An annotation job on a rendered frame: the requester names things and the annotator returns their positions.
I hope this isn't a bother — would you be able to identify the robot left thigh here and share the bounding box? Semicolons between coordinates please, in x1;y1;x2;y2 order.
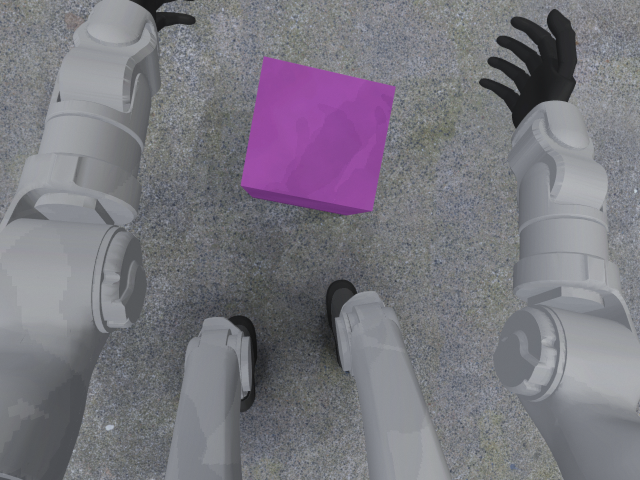
165;329;252;480

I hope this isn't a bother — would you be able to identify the right robot forearm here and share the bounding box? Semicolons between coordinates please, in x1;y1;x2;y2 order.
508;100;640;344

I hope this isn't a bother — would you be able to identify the robot left upper arm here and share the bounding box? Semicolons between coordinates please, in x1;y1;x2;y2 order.
0;218;147;480

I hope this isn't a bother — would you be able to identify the robot right hand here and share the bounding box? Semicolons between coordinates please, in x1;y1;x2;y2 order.
479;9;577;128

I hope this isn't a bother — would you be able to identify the robot left hand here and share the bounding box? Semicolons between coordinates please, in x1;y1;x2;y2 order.
130;0;196;32

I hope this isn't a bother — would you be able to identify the left robot forearm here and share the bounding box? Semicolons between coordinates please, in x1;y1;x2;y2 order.
0;0;161;233

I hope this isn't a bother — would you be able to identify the robot left foot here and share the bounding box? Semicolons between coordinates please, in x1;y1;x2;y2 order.
228;315;257;412

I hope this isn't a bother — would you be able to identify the robot right upper arm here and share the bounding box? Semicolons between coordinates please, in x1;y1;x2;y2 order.
493;304;640;480

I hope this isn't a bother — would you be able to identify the carton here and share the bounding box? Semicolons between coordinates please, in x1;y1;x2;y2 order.
241;56;396;215

